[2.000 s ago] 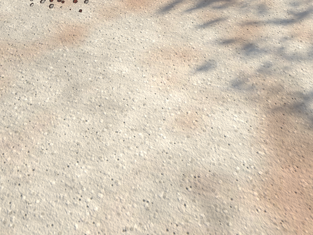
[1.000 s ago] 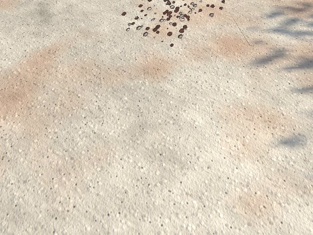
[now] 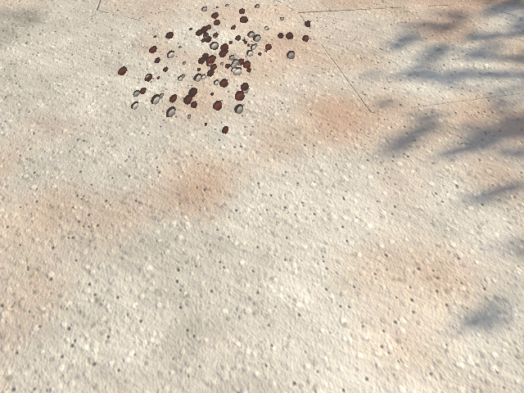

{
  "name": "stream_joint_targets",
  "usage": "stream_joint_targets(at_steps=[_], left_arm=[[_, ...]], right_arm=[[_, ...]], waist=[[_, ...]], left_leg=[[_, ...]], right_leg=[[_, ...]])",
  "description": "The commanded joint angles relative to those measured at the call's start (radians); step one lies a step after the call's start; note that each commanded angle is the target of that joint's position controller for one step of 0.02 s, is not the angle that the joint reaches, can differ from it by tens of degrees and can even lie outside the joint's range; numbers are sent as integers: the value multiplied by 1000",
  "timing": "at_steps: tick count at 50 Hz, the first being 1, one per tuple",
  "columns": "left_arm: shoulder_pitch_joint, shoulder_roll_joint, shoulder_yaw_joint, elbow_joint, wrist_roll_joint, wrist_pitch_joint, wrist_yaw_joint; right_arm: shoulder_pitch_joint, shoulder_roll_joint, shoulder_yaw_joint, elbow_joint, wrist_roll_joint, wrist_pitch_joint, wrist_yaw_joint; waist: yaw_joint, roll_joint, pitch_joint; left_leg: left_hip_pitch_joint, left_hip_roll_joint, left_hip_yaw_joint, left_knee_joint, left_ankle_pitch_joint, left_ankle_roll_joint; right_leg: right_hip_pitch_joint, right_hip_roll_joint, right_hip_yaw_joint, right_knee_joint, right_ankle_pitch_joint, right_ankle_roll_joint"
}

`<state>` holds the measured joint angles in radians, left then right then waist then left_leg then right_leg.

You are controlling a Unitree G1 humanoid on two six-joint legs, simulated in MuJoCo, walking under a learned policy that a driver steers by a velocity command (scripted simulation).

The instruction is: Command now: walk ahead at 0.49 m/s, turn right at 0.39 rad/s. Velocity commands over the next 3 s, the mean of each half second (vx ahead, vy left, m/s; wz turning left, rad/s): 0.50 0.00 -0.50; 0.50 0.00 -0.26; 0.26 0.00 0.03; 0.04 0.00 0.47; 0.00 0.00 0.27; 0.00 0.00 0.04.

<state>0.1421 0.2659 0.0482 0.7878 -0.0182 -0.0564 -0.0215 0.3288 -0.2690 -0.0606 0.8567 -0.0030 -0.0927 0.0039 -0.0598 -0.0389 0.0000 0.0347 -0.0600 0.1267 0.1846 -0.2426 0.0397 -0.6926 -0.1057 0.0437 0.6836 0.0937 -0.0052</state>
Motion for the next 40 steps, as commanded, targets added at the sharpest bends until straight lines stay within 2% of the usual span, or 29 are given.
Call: stream_joint_targets(at_steps=[1, 3, 4, 5, 6, 7, 8, 9, 10, 11, 12, 13, 14, 17, 20, 22, 24, 26, 29, 30, 31, 32, 33, 34, 35, 36, 37, 38, 40], left_arm=[[-141, 52, 4, -118, -2, -15, -21], [-148, 62, 7, -143, 0, -15, -35], [-127, 76, 15, -151, 0, -14, -39], [-71, 101, 28, -149, 1, -12, -40], [63, 140, 53, -121, 0, -10, -37], [238, 213, 89, -81, -3, -6, -24], [315, 343, 120, -75, -6, -4, -11], [337, 284, 98, -93, -6, -11, -13], [314, 220, 78, -89, 6, -15, -12], [253, 192, 70, -99, 5, -16, -9], [181, 165, 61, -115, 4, -13, -6], [132, 137, 50, -136, 13, -12, -3], [107, 130, 48, -151, 18, -11, 0], [115, 162, 58, -154, 9, -17, 15], [156, 179, 64, -142, 1, -12, 31], [183, 183, 66, -133, -1, -6, 37], [216, 189, 69, -120, -6, -1, 38], [231, 178, 68, -114, -9, 5, 41], [220, 162, 66, -108, 0, 13, 45], [218, 141, 58, -110, 4, 15, 43], [220, 94, 39, -119, 11, 13, 37], [338, 39, 22, -129, 4, 6, 38], [392, 59, 17, -124, -14, -3, 40], [306, 145, 36, -122, -23, -6, 39], [198, 161, 38, -144, -14, -5, 39], [133, 150, 36, -162, 3, -8, 37], [120, 138, 39, -168, 12, -10, 33], [133, 121, 37, -165, 10, -9, 29], [144, 87, 29, -161, 9, -7, 25]], right_arm=[[14, -165, -41, -27, 9, 5, -9], [11, -178, -47, -21, 16, 22, -12], [-4, -193, -50, -25, 17, 30, -16], [-18, -210, -55, -31, 17, 39, -21], [-36, -212, -53, -38, 17, 50, -28], [-27, -189, -41, -53, 8, 50, -37], [65, -67, 3, -108, -21, 24, -23], [19, -82, 11, -107, -10, -19, -7], [-84, -148, -9, -133, 33, -45, 7], [-132, -142, -3, -149, 38, -58, 8], [-148, -140, -6, -146, 15, -60, 1], [-140, -149, -15, -144, 2, -50, -3], [-126, -144, -17, -145, -3, -36, -3], [-128, -109, -11, -154, -13, -8, -7], [-250, -80, 1, -186, -13, -8, -7], [-321, -71, 7, -201, -4, -14, 1], [-366, -84, 4, -217, 7, -21, 8], [-373, -113, -7, -224, 11, -29, 16], [-295, -138, -20, -202, 9, -42, 24], [-220, -151, -32, -180, 1, -46, 20], [-110, -186, -44, -165, -15, -52, 16], [18, -271, -65, -145, -29, -47, 13], [92, -260, -70, -97, 1, -35, 26], [46, -183, -48, -112, 19, -32, 26], [-11, -148, -35, -123, 11, -23, 23], [-55, -129, -26, -125, -1, -18, 23], [-82, -107, -17, -123, -7, -18, 20], [-91, -97, -12, -119, -11, -19, 19], [-76, -105, -13, -104, 0, -23, 16]], waist=[[-24, 65, 98], [-15, 79, 91], [5, 96, 67], [39, 118, 16], [116, 114, -63], [191, 68, -165], [139, -182, -289], [162, -154, -420], [188, -97, -306], [161, -32, -199], [118, 32, -121], [79, 17, -83], [54, -2, -70], [37, -6, -43], [78, -22, -10], [109, -42, -3], [126, -51, 1], [121, -57, -1], [81, -92, -12], [44, -89, -42], [-7, -46, -147], [5, 174, -296], [4, 383, -320], [-19, 240, -181], [-21, 147, -85], [-5, 104, -17], [22, 116, 3], [40, 140, 4], [50, 152, -7]], left_leg=[[10, 324, -56, -52, 249, 135], [72, 341, -35, 16, 383, 116], [86, 340, -18, 80, 560, 103], [94, 333, 3, 183, 764, 87], [57, 303, 41, 371, 892, 60], [-120, 261, 59, 631, 783, 19], [-584, 102, 41, 1035, 131, -54], [-764, -1, -179, 1193, -332, -56], [-861, 65, -236, 1223, -264, -28], [-861, 110, -220, 1157, -176, -12], [-811, 147, -210, 1062, -119, -15], [-732, 173, -212, 995, -81, -23], [-682, 178, -211, 964, -61, -35], [-656, 165, -183, 836, 12, -85], [-633, 130, -177, 586, 209, -108], [-578, 94, -171, 446, 314, -109], [-544, 75, -182, 382, 347, -105], [-531, 73, -211, 327, 315, -88], [-457, 80, -194, 296, 222, -40], [-350, 68, -168, 262, 205, -14], [-152, 154, -239, 283, 190, 37], [204, 356, -582, 272, 90, 177], [300, 459, -939, 125, -192, 259], [205, 434, -885, 90, -332, 223], [81, 394, -730, 88, -274, 186], [-41, 352, -626, 67, -161, 178], [-109, 318, -554, 48, -68, 171], [-151, 289, -502, 28, 0, 165], [-172, 272, -431, 1, 108, 181]], right_leg=[[-43, 4, -14, -71, -31, -25], [-30, 26, -51, -92, -138, -52], [23, 54, -83, -96, -195, -70], [117, 94, -120, -91, -245, -91], [299, 144, -149, -128, -231, -119], [595, 126, -63, -141, -195, -166], [1009, -144, 451, -171, -296, -349], [1136, -241, 812, -353, -382, -422], [1075, -208, 665, -373, -364, -355], [929, -167, 525, -372, -294, -318], [771, -128, 420, -386, -203, -292], [651, -97, 356, -412, -119, -280], [580, -76, 334, -438, -86, -283], [472, -43, 250, -469, 13, -292], [431, 7, 192, -465, -49, -248], [418, 22, 191, -453, -126, -222], [437, 3, 234, -434, -178, -212], [498, -21, 294, -379, -217, -199], [570, -56, 336, -290, -167, -174], [569, -20, 320, -215, -88, -154], [515, 36, 266, -22, -94, -122], [229, 165, 148, 318, -322, -47], [-8, 198, 120, 538, -677, -16], [-97, 146, 161, 622, -622, -19], [-100, 105, 121, 620, -542, -23], [-79, 75, 96, 565, -485, -26], [-41, 39, 88, 501, -438, -28], [6, 22, 75, 460, -411, -27], [27, 12, 43, 394, -387, -17]])
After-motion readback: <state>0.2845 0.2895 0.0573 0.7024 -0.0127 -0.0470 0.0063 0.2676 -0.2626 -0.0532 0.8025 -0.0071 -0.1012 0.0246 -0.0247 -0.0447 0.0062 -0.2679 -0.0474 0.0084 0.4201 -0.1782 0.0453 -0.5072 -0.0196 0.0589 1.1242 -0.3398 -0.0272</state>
